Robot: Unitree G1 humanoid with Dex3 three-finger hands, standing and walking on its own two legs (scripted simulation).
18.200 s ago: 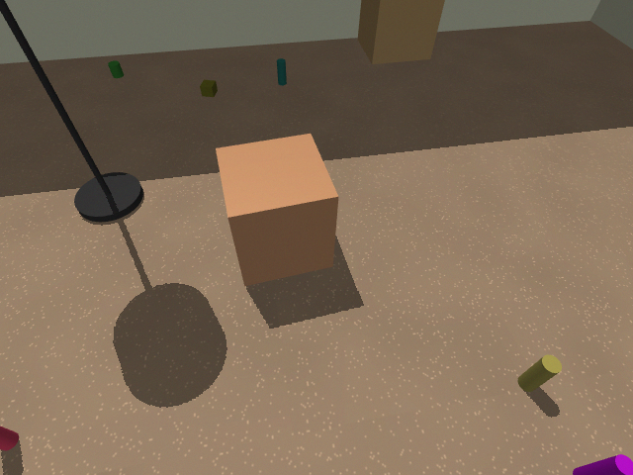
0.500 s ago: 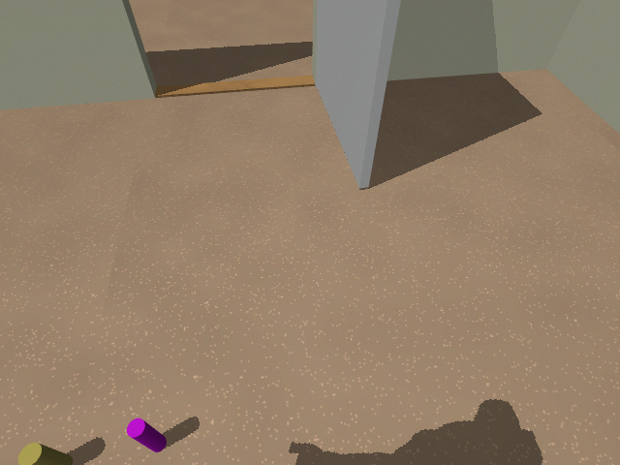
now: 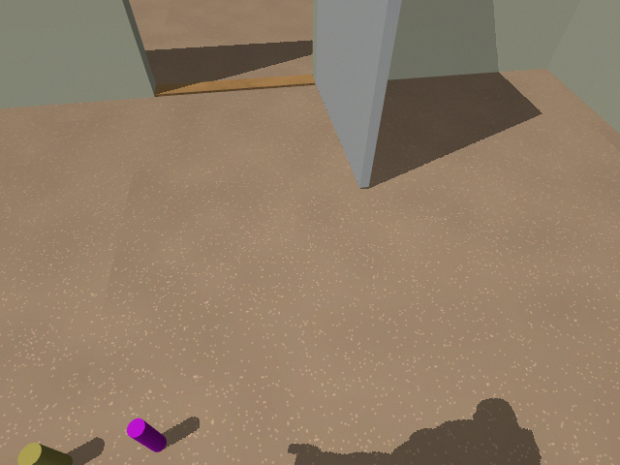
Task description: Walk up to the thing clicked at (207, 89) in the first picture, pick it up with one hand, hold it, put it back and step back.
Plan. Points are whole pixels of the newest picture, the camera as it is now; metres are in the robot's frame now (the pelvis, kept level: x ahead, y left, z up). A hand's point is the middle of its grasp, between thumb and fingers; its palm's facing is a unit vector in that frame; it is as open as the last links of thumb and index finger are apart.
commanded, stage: stand
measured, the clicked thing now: out of the picture -1.02 +2.46 -0.75
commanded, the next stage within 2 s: walk up in 0.22 s
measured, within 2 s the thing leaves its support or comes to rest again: neither
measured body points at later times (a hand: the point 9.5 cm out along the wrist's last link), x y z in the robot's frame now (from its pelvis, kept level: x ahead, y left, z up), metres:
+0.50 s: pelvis +0.04 +0.03 -0.02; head +0.05 +0.05 +0.43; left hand +0.06 +0.36 -0.15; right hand +0.12 -0.30 -0.12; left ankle +0.06 +0.15 -0.75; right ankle +0.00 -0.11 -0.74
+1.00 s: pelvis +0.22 -0.01 -0.02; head +0.24 -0.03 +0.43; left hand +0.33 +0.30 -0.11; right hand +0.27 -0.32 -0.15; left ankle +0.17 +0.14 -0.67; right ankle +0.29 -0.11 -0.75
